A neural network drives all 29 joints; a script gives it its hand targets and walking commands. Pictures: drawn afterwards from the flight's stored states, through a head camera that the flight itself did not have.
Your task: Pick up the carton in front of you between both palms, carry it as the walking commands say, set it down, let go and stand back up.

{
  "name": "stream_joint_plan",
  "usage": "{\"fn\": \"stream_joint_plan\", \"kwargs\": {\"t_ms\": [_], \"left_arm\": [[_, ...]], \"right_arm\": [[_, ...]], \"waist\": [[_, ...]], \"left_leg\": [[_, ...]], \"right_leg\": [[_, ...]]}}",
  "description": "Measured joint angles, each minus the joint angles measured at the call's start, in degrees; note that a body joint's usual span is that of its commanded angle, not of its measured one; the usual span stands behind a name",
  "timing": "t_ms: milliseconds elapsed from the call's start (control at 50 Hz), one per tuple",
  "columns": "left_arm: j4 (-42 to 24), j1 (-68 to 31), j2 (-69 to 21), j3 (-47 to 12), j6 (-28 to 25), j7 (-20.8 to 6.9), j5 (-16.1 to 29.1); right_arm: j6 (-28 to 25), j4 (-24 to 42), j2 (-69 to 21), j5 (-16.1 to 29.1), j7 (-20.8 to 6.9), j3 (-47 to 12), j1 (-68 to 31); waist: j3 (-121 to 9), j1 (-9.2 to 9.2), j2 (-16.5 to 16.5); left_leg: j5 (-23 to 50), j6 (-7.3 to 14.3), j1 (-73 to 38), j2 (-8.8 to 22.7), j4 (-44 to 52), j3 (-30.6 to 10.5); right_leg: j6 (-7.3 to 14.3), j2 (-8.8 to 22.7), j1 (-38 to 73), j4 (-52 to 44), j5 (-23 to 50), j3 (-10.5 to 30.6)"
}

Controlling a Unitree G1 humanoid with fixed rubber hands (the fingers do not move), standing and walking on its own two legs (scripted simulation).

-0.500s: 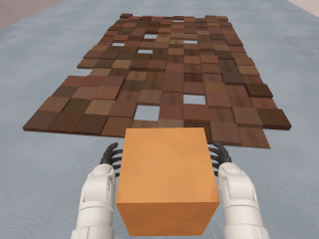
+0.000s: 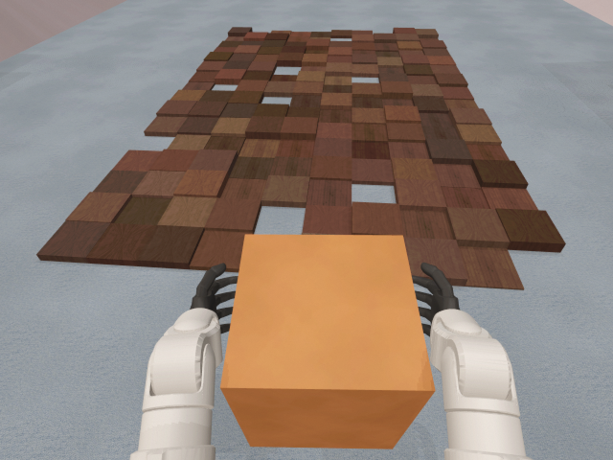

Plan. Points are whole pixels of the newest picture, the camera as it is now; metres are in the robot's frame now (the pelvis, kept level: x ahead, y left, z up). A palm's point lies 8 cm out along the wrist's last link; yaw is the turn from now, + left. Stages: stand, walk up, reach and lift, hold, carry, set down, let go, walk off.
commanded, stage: carry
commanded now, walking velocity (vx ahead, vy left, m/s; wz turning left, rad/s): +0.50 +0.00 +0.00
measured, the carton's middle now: (322, 347) +0.29 -0.01 +0.00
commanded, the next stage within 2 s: none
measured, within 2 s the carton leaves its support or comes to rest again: neither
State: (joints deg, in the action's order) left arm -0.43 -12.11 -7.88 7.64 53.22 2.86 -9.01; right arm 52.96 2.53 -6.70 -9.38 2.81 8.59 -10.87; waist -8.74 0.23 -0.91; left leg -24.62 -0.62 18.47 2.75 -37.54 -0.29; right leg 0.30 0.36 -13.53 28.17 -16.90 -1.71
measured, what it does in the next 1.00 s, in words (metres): walks ahead: left foot, then right foot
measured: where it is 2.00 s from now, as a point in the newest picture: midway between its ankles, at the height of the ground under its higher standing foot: (322, 250)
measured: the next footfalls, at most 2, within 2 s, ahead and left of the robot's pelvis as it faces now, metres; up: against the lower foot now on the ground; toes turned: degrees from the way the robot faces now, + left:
left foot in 0.16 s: +0.13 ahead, +0.11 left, +0.00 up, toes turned +8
right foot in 0.52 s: +0.42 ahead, -0.13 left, +0.00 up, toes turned -13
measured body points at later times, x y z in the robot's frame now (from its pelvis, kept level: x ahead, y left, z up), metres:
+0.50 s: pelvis +0.25 -0.02 +0.00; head +0.24 -0.03 +0.45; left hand +0.54 +0.11 +0.08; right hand +0.52 -0.19 +0.08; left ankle +0.10 +0.10 -0.74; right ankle +0.36 -0.12 -0.73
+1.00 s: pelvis +0.57 -0.04 -0.02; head +0.58 -0.04 +0.43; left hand +0.88 +0.11 +0.12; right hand +0.88 -0.20 +0.12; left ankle +0.71 +0.04 -0.73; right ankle +0.38 -0.12 -0.73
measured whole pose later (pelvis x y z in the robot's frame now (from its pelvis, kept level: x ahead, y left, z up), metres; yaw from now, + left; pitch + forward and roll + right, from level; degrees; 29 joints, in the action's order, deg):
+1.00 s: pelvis +0.57 -0.04 -0.02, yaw -2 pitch +3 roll +0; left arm -24.0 -20.1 -6.3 8.5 72.1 6.2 -4.2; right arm 71.6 24.7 -6.9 -5.1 6.8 8.9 -20.2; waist -3.0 1.3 0.4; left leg -5.3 4.1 29.8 1.8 -29.2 12.3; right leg 0.0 2.1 2.8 23.1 -28.0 -11.5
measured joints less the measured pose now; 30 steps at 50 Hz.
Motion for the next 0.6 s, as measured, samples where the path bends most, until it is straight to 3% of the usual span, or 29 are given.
{"fn": "stream_joint_plan", "kwargs": {"t_ms": [60,140,200,260,300,460,520,560,600], "left_arm": [[-4.47,1.08,-0.04,-1.66,4.72,1.57,0.63],[-12.16,2.29,0.17,-1.86,9.73,2.63,1.72],[-17.05,3.75,0.66,-0.37,12.08,2.44,3.00],[-18.32,5.61,0.41,0.27,14.37,2.33,3.65],[-18.38,5.73,0.51,-0.22,15.81,2.36,3.85],[-19.97,2.73,0.22,-0.70,17.36,2.43,3.33],[-20.22,1.65,0.06,-0.45,17.74,2.37,3.17],[-18.23,0.50,-0.16,-0.92,16.90,2.33,2.83],[-16.54,0.12,-0.23,-1.22,16.74,2.31,2.49]], "right_arm": [[4.41,3.11,1.19,2.54,0.81,-0.50,0.10],[8.60,8.41,0.61,3.97,1.56,-1.18,-0.21],[10.16,11.46,-1.59,3.20,1.93,-2.05,0.14],[12.64,12.56,-0.99,2.87,2.41,-4.33,1.93],[14.47,13.89,-0.85,3.10,2.86,-4.38,2.87],[16.72,16.97,-1.12,4.00,3.43,-2.07,0.45],[17.14,17.47,-1.24,3.97,3.39,-1.51,-0.44],[17.01,16.90,-0.67,4.11,3.28,-0.57,-0.98],[17.17,15.94,-0.50,4.10,3.16,0.01,-1.00]], "waist": [[-0.38,-0.14,1.76],[0.32,0.05,2.97],[0.13,0.49,3.44],[-0.31,0.38,1.70],[-0.06,-0.18,0.64],[1.91,-2.23,-0.27],[2.35,-2.14,-0.47],[2.96,-1.23,-1.73],[4.11,-0.67,-1.33]], "left_leg": [[-1.79,0.16,3.79,-0.77,-2.82,4.08],[5.45,0.07,3.32,-2.58,8.11,8.91],[15.04,2.58,0.59,-2.93,12.47,11.48],[10.14,3.57,-1.75,-1.86,12.03,11.60],[9.72,2.71,-4.75,-1.20,15.12,11.19],[5.78,-0.61,-16.77,0.68,21.91,10.05],[-1.08,-2.51,-19.05,2.38,15.30,9.48],[-3.71,-2.27,-14.19,4.47,0.10,7.73],[-2.44,-0.72,-5.69,2.92,-16.96,4.60]], "right_leg": [[0.10,1.44,1.88,-3.67,-0.38,0.12],[-0.84,2.89,4.42,-5.75,-1.56,0.72],[-0.66,3.75,1.32,5.64,-7.30,0.01],[0.68,2.78,-7.26,23.05,-10.69,-1.92],[0.90,2.71,-11.92,26.19,-9.03,-3.52],[-0.13,3.45,-18.30,5.81,6.01,-7.84],[0.77,2.61,-14.32,-0.42,8.81,-11.14],[3.60,1.80,-14.10,3.77,9.44,-12.58],[5.07,1.84,-12.43,4.51,6.04,-13.19]]}}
